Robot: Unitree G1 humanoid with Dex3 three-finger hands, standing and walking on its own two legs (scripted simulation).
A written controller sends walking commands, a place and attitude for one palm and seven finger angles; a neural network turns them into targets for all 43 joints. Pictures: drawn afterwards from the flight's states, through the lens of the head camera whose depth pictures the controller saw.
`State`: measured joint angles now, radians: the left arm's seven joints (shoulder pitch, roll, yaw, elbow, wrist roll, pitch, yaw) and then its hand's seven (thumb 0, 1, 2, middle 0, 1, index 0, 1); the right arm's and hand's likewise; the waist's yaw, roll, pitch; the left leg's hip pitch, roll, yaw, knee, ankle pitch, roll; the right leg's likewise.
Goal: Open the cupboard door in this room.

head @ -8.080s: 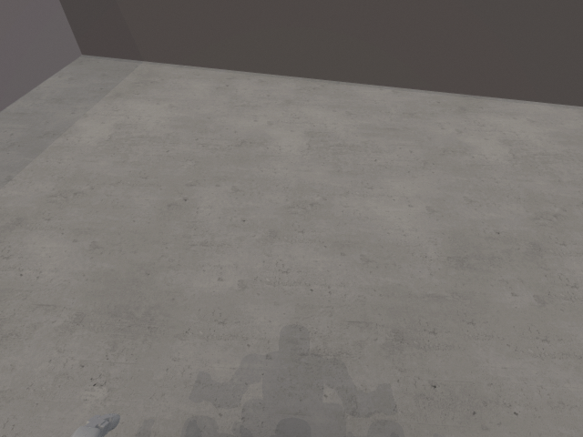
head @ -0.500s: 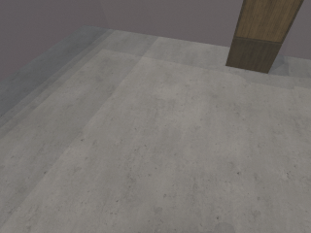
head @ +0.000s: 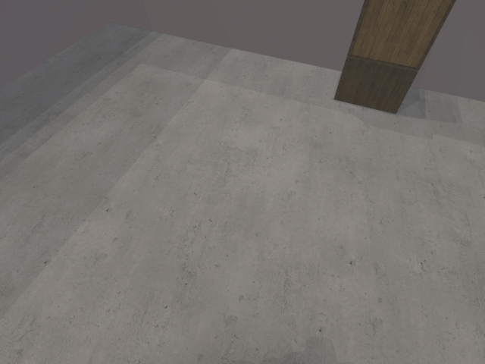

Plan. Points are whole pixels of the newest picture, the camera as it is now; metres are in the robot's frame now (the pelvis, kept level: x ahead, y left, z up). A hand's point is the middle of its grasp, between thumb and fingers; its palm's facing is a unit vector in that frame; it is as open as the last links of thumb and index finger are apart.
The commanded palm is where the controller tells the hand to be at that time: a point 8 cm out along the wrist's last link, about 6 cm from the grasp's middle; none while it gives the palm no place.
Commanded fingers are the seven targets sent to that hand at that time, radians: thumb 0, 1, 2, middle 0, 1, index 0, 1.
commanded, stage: turn or walk to find it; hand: left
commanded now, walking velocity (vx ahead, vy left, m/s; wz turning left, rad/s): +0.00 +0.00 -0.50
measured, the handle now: out of the picture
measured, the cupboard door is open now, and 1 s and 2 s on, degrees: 0 0 0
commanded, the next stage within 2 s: stand and wait in 0.04 s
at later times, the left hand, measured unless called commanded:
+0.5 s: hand out of the picture +0.05 +0.17 -0.17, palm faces -0.04 -0.98 -0.21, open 7.3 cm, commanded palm none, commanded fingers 0.00 0.90 0.90 -0.20 -0.30 -0.20 -0.30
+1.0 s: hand out of the picture -0.05 +0.18 -0.16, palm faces +0.13 -0.95 -0.28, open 7.4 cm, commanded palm none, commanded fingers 0.00 0.90 0.90 -0.20 -0.30 -0.20 -0.30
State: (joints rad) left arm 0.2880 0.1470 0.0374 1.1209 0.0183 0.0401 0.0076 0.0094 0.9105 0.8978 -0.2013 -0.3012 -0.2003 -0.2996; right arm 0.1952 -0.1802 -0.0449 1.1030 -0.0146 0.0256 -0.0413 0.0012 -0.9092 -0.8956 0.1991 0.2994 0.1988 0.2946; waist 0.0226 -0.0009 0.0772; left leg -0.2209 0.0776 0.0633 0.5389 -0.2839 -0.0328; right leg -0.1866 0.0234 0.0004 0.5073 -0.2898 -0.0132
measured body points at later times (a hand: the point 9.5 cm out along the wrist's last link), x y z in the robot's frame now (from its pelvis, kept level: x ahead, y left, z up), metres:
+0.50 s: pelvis -0.02 +0.00 +0.00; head -0.01 -0.01 +0.45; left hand +0.05 +0.23 -0.15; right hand -0.01 -0.25 -0.16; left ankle -0.02 +0.12 -0.73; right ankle -0.04 -0.11 -0.74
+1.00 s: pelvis -0.07 -0.02 +0.00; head -0.07 -0.04 +0.45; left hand -0.06 +0.23 -0.14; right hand +0.00 -0.26 -0.16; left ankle -0.05 +0.12 -0.71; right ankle -0.07 -0.13 -0.74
